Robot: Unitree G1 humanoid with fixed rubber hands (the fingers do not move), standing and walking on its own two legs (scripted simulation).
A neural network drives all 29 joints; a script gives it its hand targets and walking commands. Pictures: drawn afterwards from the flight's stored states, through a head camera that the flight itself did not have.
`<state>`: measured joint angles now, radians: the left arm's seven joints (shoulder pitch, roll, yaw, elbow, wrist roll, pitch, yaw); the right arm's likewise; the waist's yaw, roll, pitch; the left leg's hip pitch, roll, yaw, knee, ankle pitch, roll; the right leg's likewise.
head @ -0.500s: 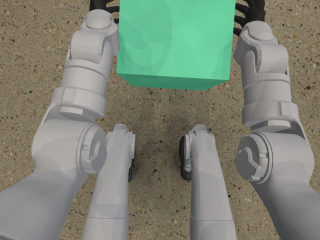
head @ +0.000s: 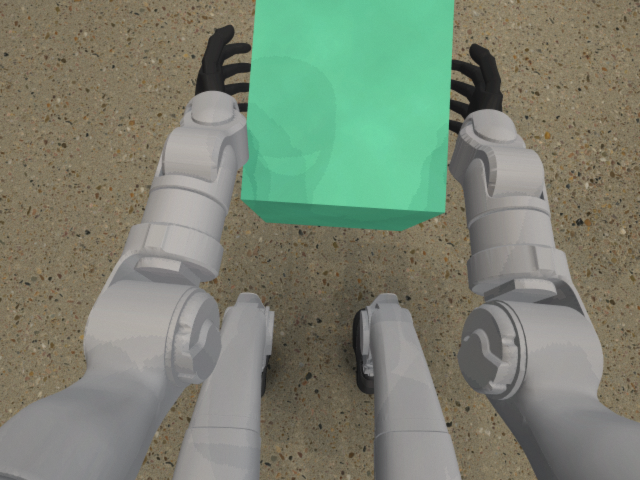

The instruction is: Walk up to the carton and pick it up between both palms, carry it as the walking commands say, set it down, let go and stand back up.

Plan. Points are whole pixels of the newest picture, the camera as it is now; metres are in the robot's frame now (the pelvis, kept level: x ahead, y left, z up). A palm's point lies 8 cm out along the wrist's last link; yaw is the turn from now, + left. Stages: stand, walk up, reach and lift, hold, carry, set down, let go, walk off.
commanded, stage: reach and lift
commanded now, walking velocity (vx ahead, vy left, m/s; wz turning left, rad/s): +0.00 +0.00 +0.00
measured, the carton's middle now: (344, 104) +0.55 -0.02 -0.09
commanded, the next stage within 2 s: none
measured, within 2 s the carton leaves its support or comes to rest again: neither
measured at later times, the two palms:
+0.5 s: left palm (184, 57) +0.48 +0.12 +0.09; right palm (542, 83) +0.47 -0.17 +0.09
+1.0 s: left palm (136, 6) +0.46 +0.12 +0.17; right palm (609, 41) +0.46 -0.16 +0.16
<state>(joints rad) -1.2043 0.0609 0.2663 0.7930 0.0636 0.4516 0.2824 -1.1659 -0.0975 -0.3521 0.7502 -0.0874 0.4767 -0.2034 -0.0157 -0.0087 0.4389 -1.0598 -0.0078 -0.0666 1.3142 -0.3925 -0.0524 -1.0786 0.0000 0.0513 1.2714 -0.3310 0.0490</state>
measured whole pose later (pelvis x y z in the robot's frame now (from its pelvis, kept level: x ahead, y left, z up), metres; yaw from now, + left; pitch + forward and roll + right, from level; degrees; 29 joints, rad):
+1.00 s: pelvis +0.13 +0.00 +0.13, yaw -1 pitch +3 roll -1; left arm -0.51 -0.19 0.41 0.60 0.30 0.55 0.07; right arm -0.51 0.10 -0.35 0.63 -0.30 0.57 -0.08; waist -0.02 0.02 -0.12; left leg -0.37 0.01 -0.07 0.61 -0.30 -0.04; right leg -0.39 0.00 0.05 0.56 -0.23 0.04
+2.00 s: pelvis +0.14 +0.01 +0.14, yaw -1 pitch -4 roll -1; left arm -0.40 -0.19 0.33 0.44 0.30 0.75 0.01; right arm -0.39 0.11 -0.27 0.46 -0.30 0.77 -0.03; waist -0.02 0.03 -0.11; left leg -0.16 0.02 -0.07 0.51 -0.28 -0.03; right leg -0.16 0.00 0.05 0.43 -0.20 0.04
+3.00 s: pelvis +0.13 +0.00 +0.14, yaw +0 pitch -5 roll -1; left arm -0.34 -0.17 0.27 0.38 0.30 0.78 0.00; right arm -0.32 0.13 -0.23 0.38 -0.30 0.78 -0.02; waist -0.02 0.03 -0.10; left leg -0.14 0.02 -0.07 0.50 -0.27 -0.03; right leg -0.15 0.00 0.05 0.44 -0.20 0.04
